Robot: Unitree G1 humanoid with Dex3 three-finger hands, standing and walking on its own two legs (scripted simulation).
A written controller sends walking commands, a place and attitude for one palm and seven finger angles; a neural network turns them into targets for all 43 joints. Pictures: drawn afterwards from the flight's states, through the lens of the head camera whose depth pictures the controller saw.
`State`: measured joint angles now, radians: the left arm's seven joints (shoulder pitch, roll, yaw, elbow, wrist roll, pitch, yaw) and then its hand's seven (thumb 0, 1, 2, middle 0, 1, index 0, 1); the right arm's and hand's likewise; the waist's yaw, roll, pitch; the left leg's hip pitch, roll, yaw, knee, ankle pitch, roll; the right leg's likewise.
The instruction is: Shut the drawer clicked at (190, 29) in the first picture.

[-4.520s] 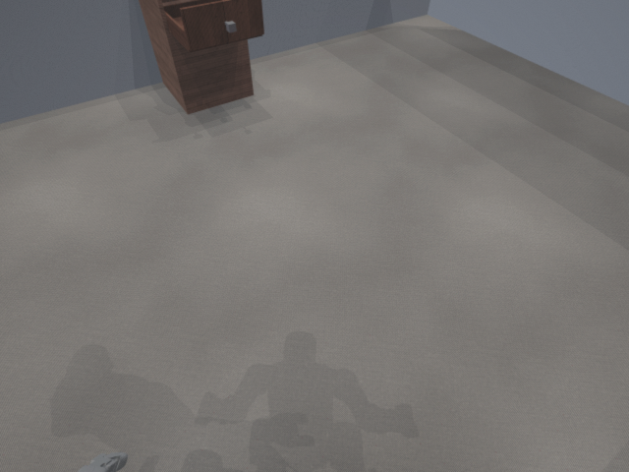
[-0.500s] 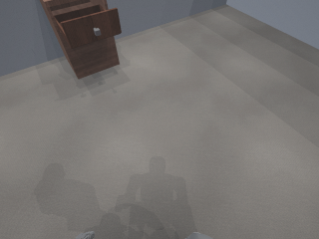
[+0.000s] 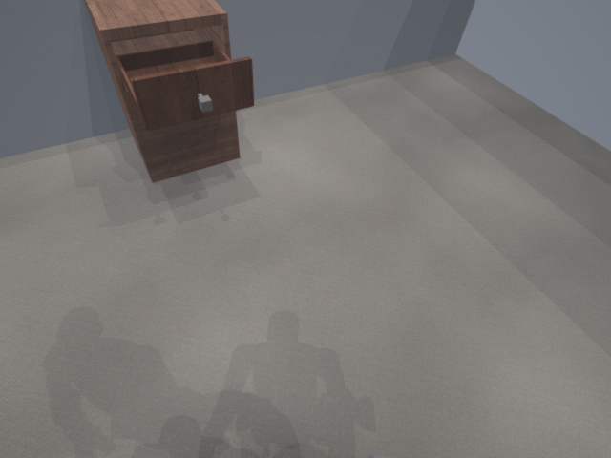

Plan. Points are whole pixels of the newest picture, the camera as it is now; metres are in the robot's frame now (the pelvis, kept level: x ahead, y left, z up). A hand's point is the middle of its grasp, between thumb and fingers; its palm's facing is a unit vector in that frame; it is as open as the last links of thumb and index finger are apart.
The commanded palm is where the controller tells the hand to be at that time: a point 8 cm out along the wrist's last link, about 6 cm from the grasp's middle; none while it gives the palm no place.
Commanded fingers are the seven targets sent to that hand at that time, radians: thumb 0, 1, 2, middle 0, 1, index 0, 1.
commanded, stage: walk to a spot facing it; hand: left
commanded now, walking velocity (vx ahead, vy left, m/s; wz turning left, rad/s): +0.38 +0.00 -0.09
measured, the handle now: (203, 100) +1.14 +0.41 -0.22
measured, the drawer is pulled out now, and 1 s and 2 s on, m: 0.28 0.28 0.28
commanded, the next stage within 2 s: turn to face it in 1.16 s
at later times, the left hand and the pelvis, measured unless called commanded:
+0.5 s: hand (253, 340) +0.33 +0.11 -0.16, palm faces +0.01 -0.98 -0.21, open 7.2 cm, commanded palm none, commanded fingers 0.00 0.90 0.90 -0.20 -0.30 -0.20 -0.30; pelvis +0.23 -0.06 +0.00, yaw -1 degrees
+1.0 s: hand (231, 296) +0.41 +0.17 -0.17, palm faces +0.09 -0.98 -0.16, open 7.3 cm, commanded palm none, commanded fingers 0.00 0.90 0.90 -0.20 -0.30 -0.20 -0.30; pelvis +0.44 -0.01 +0.00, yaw +1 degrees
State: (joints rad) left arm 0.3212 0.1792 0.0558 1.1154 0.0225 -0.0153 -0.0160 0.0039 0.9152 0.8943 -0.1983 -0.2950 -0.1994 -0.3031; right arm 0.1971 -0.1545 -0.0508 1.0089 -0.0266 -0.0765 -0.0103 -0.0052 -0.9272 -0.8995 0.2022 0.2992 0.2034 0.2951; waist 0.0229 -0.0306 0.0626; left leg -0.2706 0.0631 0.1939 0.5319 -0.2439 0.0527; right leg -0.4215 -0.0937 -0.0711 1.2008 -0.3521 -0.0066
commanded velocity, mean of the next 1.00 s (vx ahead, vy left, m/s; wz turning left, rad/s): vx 0.38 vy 0.00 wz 0.00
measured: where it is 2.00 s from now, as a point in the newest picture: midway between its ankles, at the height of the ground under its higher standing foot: (326, 315)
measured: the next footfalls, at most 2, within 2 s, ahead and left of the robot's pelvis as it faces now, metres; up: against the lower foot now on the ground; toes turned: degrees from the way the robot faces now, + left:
right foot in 0.34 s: +0.30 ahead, -0.16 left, +0.00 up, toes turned -12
left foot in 0.82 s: +0.50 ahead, +0.08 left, +0.00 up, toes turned +12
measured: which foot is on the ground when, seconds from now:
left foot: down 0.00-0.36, up 0.38-0.80, down 0.82-1.00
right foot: up 0.00-0.32, down 0.34-0.82, up 0.84-1.00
